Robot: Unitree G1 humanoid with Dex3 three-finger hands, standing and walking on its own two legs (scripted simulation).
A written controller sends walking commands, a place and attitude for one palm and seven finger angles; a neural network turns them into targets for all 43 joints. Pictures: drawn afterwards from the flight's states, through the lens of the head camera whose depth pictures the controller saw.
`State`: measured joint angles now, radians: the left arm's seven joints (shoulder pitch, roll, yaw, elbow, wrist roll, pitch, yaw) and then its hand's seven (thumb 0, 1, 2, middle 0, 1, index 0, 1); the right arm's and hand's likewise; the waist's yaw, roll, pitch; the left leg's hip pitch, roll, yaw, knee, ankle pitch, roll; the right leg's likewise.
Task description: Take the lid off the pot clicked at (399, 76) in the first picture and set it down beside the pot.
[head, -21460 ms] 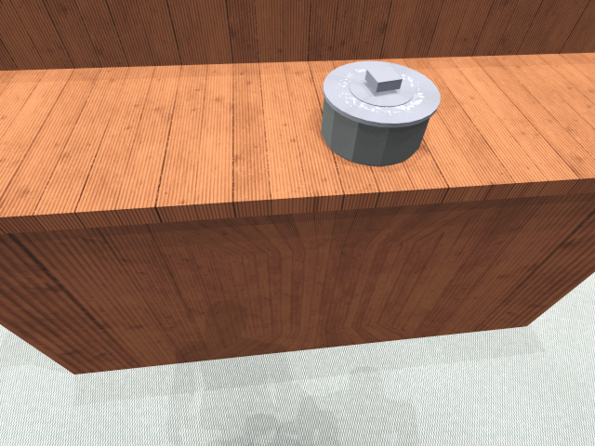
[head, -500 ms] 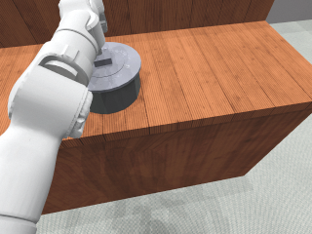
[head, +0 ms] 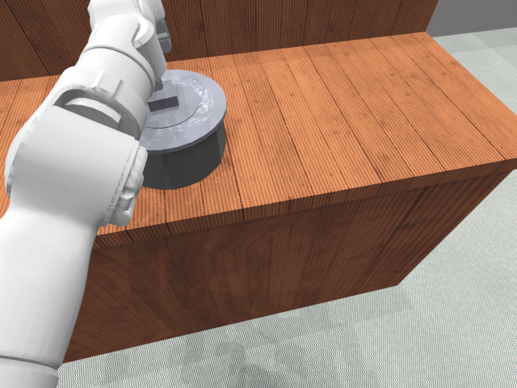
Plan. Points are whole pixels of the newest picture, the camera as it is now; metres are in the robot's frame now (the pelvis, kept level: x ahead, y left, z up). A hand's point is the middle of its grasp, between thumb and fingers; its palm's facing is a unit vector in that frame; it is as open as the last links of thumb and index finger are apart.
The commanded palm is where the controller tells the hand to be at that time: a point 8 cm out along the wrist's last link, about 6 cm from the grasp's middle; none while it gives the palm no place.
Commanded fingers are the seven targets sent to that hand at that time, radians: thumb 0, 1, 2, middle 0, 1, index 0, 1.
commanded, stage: move the open hand above the knob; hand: left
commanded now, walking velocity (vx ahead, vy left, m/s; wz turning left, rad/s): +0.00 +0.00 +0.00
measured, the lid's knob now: (161, 95) +0.55 +0.07 +0.16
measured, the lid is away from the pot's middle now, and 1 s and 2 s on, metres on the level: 0.01 0.01 0.01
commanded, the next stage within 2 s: none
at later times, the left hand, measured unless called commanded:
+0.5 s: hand (144, 60) +0.53 +0.08 +0.23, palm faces -0.27 -0.10 -0.96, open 10.5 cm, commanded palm +0.54 +0.07 +0.29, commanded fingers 0.00 -0.20 1.14 -0.68 -0.29 -0.68 -0.29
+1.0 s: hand (159, 60) +0.53 +0.06 +0.23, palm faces -0.28 -0.11 -0.95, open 10.5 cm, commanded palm +0.55 +0.07 +0.29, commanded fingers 0.00 -0.20 1.14 -0.68 -0.29 -0.68 -0.29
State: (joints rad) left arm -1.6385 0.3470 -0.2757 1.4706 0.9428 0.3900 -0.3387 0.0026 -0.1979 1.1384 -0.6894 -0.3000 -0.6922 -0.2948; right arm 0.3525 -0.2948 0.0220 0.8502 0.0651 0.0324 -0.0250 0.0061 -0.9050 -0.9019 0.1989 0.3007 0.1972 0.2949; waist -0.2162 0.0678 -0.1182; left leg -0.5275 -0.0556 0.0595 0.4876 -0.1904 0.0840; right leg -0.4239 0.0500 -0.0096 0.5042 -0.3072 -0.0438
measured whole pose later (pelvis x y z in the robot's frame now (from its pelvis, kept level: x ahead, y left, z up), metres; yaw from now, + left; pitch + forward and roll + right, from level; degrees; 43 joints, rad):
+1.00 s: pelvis +0.00 -0.01 +0.00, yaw +0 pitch +14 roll +0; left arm -1.66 0.33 -0.26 1.49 0.96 0.41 -0.32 0.00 -0.20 1.14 -0.69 -0.30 -0.69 -0.30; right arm 0.34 -0.30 0.03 0.85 0.06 0.03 -0.03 0.01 -0.90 -0.90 0.20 0.30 0.20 0.29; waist -0.22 0.07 -0.12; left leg -0.54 -0.05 0.06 0.49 -0.19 0.08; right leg -0.44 0.06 -0.01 0.51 -0.31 -0.05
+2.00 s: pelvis +0.00 +0.00 +0.00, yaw +0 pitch +14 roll +0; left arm -1.64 0.36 -0.28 1.48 0.95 0.40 -0.34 0.00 -0.20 1.14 -0.69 -0.30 -0.69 -0.29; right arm 0.33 -0.30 0.02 0.85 0.07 0.04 -0.04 0.01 -0.90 -0.90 0.20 0.30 0.20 0.29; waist -0.22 0.06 -0.12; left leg -0.54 -0.05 0.05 0.50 -0.20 0.08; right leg -0.43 0.05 -0.01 0.50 -0.31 -0.04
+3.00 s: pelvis +0.00 -0.01 +0.00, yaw +1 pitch +14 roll +0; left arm -1.65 0.28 -0.30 1.53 0.92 0.46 -0.37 0.00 -0.20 1.14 -0.65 -0.29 -0.69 -0.29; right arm 0.29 -0.31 0.02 0.85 0.06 0.05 -0.03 0.00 -0.91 -0.90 0.20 0.30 0.20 0.29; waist -0.22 0.06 -0.12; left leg -0.56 -0.05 0.04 0.53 -0.21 0.07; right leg -0.45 0.06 -0.02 0.54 -0.33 -0.06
